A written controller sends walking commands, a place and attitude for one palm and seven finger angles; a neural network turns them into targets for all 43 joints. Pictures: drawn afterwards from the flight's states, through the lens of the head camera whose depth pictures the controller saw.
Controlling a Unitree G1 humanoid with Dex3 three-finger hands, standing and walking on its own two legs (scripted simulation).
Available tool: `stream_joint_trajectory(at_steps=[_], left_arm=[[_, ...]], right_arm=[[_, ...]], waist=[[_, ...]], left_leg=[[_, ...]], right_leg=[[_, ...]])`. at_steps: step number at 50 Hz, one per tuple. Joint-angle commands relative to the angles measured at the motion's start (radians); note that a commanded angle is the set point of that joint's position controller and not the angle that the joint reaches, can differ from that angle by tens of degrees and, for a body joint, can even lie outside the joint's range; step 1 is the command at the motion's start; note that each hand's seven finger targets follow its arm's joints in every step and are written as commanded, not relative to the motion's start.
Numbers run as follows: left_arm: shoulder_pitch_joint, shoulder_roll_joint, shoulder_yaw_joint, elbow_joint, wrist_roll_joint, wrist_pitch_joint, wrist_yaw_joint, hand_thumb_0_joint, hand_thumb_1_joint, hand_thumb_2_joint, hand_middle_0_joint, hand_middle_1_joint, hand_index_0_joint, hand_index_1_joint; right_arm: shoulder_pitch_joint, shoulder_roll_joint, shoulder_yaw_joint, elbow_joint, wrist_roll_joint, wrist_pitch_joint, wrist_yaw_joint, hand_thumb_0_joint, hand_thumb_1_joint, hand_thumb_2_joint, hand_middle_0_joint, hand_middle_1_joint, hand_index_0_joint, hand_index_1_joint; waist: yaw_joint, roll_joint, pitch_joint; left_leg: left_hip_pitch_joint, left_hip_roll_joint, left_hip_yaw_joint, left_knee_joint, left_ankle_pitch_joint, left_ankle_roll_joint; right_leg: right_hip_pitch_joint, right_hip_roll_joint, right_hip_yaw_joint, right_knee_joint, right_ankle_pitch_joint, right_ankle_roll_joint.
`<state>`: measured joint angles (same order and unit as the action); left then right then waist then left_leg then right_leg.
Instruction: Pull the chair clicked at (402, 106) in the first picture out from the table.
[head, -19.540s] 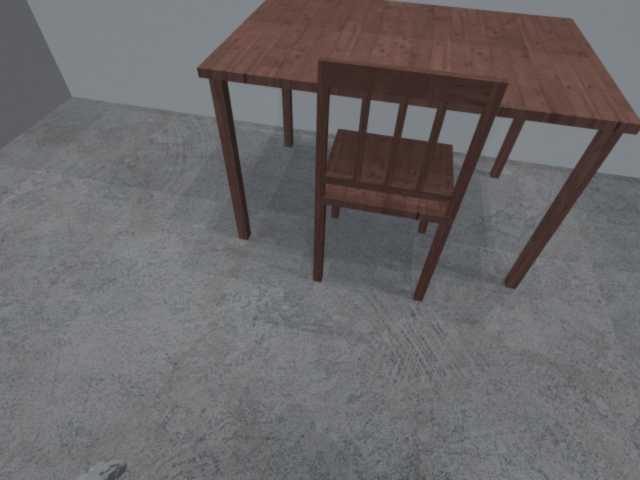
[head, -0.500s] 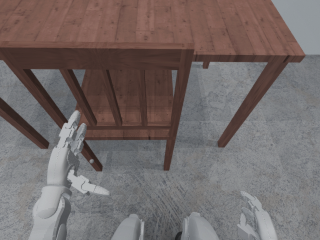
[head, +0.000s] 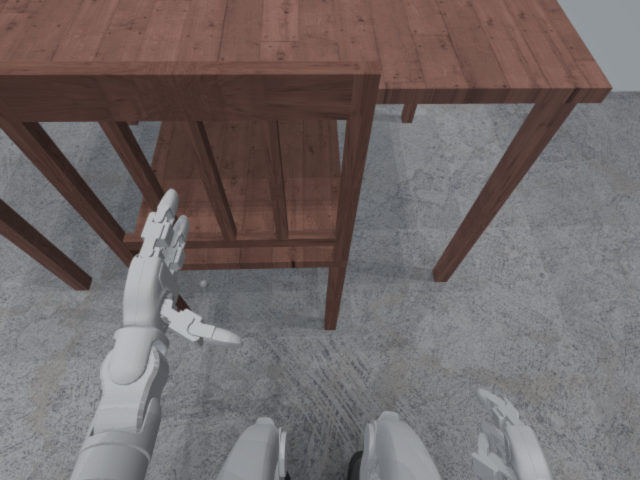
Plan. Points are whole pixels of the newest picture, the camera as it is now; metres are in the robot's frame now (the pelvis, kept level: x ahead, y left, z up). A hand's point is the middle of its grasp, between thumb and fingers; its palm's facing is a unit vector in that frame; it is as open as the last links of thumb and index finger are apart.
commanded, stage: aim the fingers beside a spindle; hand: left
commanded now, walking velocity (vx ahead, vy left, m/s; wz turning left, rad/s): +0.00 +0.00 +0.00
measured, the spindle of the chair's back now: (214, 187) +0.50 +0.17 +0.00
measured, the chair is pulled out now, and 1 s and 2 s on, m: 0.00 0.00 -0.04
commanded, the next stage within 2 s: push the fingers through the gap in 0.84 s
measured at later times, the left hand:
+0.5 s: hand (212, 273) +0.36 +0.15 +0.02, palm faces +0.04 -1.00 -0.03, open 16.9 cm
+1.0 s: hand (216, 266) +0.37 +0.15 +0.01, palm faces +0.04 -1.00 -0.04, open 16.9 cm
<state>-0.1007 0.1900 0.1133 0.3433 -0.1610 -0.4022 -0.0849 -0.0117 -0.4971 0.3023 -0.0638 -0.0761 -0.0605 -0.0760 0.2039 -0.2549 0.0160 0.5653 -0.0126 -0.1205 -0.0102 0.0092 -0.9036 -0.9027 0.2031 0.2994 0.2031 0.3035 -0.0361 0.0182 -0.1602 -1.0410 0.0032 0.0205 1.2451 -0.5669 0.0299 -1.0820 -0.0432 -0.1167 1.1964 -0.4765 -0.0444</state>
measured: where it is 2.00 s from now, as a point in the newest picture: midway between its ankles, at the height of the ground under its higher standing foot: outside the picture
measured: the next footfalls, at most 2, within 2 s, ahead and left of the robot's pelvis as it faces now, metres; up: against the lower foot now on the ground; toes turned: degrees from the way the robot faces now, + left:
none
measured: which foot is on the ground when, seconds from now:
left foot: down 0.00-1.00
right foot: down 0.00-1.00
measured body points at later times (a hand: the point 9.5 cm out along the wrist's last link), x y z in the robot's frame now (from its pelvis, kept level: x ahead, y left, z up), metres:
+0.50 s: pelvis +0.00 +0.00 +0.00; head +0.12 +0.01 +0.43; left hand +0.35 +0.20 +0.02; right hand +0.14 -0.25 -0.12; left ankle +0.01 +0.10 -0.63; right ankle +0.05 -0.10 -0.63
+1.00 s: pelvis +0.00 +0.01 -0.01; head +0.12 +0.01 +0.43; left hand +0.36 +0.20 +0.02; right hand +0.15 -0.23 -0.12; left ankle +0.01 +0.10 -0.63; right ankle +0.05 -0.10 -0.63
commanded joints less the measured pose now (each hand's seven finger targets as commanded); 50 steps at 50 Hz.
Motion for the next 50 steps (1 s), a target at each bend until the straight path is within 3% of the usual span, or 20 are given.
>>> stream_joint_trajectory(at_steps=[1,5,8,11,14,18,24,28,30,35,38,43,50], left_arm=[[-0.228,0.093,0.024,-0.190,0.006,-0.072,0.016,0.000,-0.500,0.300,-0.060,-0.080,-0.060,-0.080],[-0.289,0.131,0.063,-0.188,0.015,-0.104,0.051,0.000,-0.500,0.300,-0.060,-0.080,-0.060,-0.080],[-0.301,0.130,0.067,-0.141,0.026,-0.113,0.065,0.000,-0.500,0.300,-0.060,-0.080,-0.060,-0.080],[-0.308,0.111,0.053,-0.092,0.032,-0.106,0.059,0.000,-0.500,0.300,-0.060,-0.080,-0.060,-0.080],[-0.298,0.101,0.046,-0.044,0.029,-0.090,0.045,0.000,-0.500,0.300,-0.060,-0.080,-0.060,-0.080],[-0.255,0.130,0.077,-0.107,0.011,-0.095,0.038,0.000,-0.500,0.300,-0.060,-0.080,-0.060,-0.080],[-0.297,0.115,0.055,-0.146,0.015,-0.130,0.052,0.000,-0.500,0.300,-0.060,-0.080,-0.060,-0.080],[-0.345,0.107,0.039,-0.079,0.025,-0.130,0.044,0.000,-0.500,0.300,-0.060,-0.080,-0.060,-0.080],[-0.331,0.073,0.009,-0.060,0.024,-0.120,0.035,0.000,-0.500,0.300,-0.060,-0.080,-0.060,-0.080],[-0.328,0.077,0.006,-0.112,0.021,-0.113,0.036,0.000,-0.500,0.300,-0.060,-0.080,-0.060,-0.080],[-0.305,0.102,0.036,-0.116,0.027,-0.112,0.063,0.000,-0.500,0.300,-0.060,-0.080,-0.060,-0.080],[-0.314,0.101,0.041,-0.085,0.047,-0.115,0.099,0.000,-0.500,0.300,-0.060,-0.080,-0.060,-0.080],[-0.338,0.057,-0.015,-0.123,0.043,-0.120,0.079,0.000,-0.500,0.300,-0.060,-0.080,-0.060,-0.080]], right_arm=[[0.007,-0.138,-0.060,-0.129,0.004,-0.038,-0.006,0.000,-0.900,-0.900,0.200,0.300,0.200,0.300],[0.011,-0.137,-0.060,-0.118,-0.002,-0.031,-0.006,0.000,-0.900,-0.900,0.200,0.300,0.200,0.300],[0.018,-0.135,-0.060,-0.107,-0.006,-0.023,-0.003,0.000,-0.900,-0.900,0.200,0.300,0.200,0.300],[0.020,-0.135,-0.059,-0.100,-0.005,-0.013,0.002,0.000,-0.900,-0.900,0.200,0.300,0.200,0.300],[0.025,-0.141,-0.061,-0.103,-0.001,-0.001,0.003,0.000,-0.900,-0.900,0.200,0.300,0.200,0.300],[0.027,-0.140,-0.065,-0.123,0.000,0.008,0.005,0.000,-0.900,-0.900,0.200,0.300,0.200,0.300],[0.024,-0.134,-0.063,-0.111,-0.003,0.009,0.002,0.000,-0.900,-0.900,0.200,0.300,0.200,0.300],[0.020,-0.139,-0.060,-0.092,0.001,0.008,-0.004,0.000,-0.900,-0.900,0.200,0.300,0.200,0.300],[0.022,-0.141,-0.062,-0.094,0.001,0.008,-0.001,0.000,-0.900,-0.900,0.200,0.300,0.200,0.300],[0.027,-0.142,-0.066,-0.107,-0.001,0.013,0.003,0.000,-0.900,-0.900,0.200,0.300,0.200,0.300],[0.028,-0.142,-0.067,-0.112,-0.004,0.018,0.004,0.000,-0.900,-0.900,0.200,0.300,0.200,0.300],[0.021,-0.138,-0.062,-0.111,-0.006,0.032,0.008,0.000,-0.900,-0.900,0.200,0.300,0.200,0.300],[0.030,-0.136,-0.067,-0.107,-0.004,0.036,0.010,0.000,-0.900,-0.900,0.200,0.300,0.200,0.300]], waist=[[-0.011,0.000,-0.355],[-0.008,-0.003,-0.390],[-0.015,-0.024,-0.399],[-0.011,0.005,-0.391],[-0.019,-0.029,-0.389],[0.005,-0.011,-0.450],[-0.017,-0.011,-0.408],[-0.036,-0.011,-0.336],[-0.036,0.007,-0.352],[-0.017,0.044,-0.427],[-0.008,0.021,-0.427],[-0.017,-0.012,-0.380],[-0.024,0.021,-0.424]], left_leg=[[0.135,-0.010,-0.064,-0.164,0.239,-0.010],[0.130,-0.011,-0.063,-0.148,0.256,-0.010],[0.110,-0.011,-0.060,-0.137,0.267,-0.008],[0.102,-0.012,-0.057,-0.138,0.258,-0.012],[0.084,-0.011,-0.054,-0.136,0.254,-0.010],[0.116,-0.012,-0.051,-0.142,0.312,-0.011],[0.123,-0.008,-0.057,-0.143,0.280,-0.008],[0.096,-0.006,-0.063,-0.146,0.211,-0.007],[0.125,-0.006,-0.067,-0.146,0.235,-0.010],[0.196,-0.003,-0.079,-0.152,0.323,-0.021],[0.196,-0.001,-0.084,-0.154,0.346,-0.024],[0.153,-0.002,-0.078,-0.153,0.304,-0.019],[0.211,0.004,-0.086,-0.152,0.357,-0.027]], right_leg=[[0.282,0.016,0.099,-0.151,0.167,0.014],[0.289,0.016,0.107,-0.138,0.184,0.015],[0.297,0.019,0.109,-0.129,0.205,0.015],[0.282,0.016,0.107,-0.122,0.199,0.012],[0.287,0.017,0.109,-0.126,0.207,0.014],[0.340,0.019,0.113,-0.123,0.271,0.011],[0.305,0.022,0.111,-0.133,0.227,0.016],[0.249,0.022,0.106,-0.142,0.147,0.013],[0.229,0.020,0.096,-0.136,0.163,0.012],[0.241,0.020,0.085,-0.116,0.219,0.009],[0.247,0.023,0.082,-0.110,0.233,0.009],[0.241,0.024,0.083,-0.114,0.209,0.011],[0.239,0.023,0.082,-0.110,0.244,0.010]])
